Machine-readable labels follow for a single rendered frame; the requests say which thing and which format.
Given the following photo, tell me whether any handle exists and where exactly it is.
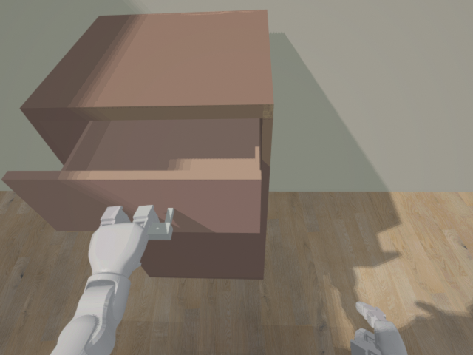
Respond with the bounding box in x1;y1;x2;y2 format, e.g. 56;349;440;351
122;208;174;240

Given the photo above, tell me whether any robot left forearm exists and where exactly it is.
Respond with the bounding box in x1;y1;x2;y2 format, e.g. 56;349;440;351
50;272;131;355

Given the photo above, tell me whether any robot left hand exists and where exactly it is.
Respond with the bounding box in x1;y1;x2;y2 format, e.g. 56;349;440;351
88;205;160;278

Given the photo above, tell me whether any drawer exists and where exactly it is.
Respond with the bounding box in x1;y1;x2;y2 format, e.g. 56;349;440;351
1;118;262;233

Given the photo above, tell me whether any robot right hand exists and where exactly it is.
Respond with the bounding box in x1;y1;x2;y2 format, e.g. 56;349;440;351
350;301;408;355

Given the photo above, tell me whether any cabinet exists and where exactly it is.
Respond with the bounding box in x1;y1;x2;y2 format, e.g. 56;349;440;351
19;10;274;280

